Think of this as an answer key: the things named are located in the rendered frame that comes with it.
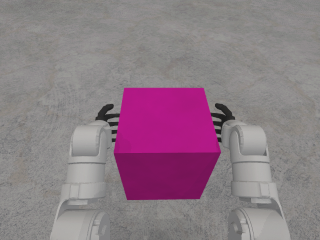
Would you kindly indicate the robot right upper arm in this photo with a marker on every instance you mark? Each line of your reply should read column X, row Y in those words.
column 256, row 223

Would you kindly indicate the right robot forearm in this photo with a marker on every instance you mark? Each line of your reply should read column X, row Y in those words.
column 249, row 155

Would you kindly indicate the robot left upper arm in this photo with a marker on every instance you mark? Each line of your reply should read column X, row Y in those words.
column 82, row 224

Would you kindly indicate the left robot forearm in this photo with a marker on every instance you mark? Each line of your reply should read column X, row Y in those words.
column 86, row 170

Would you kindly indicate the carton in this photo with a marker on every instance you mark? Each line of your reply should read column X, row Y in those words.
column 166, row 145

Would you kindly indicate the robot right hand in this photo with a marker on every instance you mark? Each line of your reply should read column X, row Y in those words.
column 228, row 116

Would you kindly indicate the robot left hand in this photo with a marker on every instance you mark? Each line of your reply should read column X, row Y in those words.
column 104, row 117

